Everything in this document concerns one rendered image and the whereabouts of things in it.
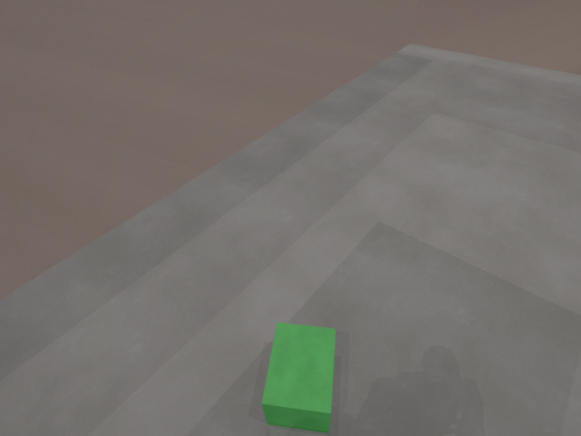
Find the carton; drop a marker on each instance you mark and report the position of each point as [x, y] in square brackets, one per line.
[298, 387]

